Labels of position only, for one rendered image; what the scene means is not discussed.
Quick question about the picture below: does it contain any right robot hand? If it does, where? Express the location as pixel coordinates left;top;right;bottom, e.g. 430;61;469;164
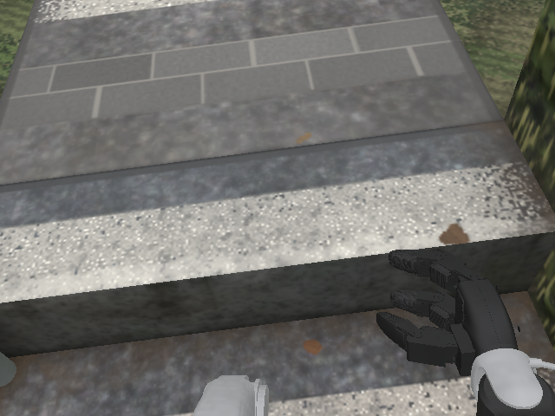
376;248;520;376

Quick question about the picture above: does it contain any robot left thigh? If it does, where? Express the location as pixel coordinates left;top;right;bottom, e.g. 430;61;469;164
193;375;269;416

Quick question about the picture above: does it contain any right robot forearm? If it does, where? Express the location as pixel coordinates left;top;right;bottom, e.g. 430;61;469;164
471;348;555;416

